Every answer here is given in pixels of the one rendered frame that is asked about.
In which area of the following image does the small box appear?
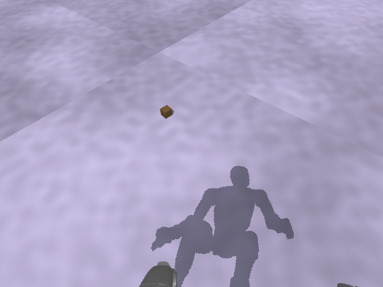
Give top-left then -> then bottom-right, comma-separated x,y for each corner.
160,105 -> 172,118

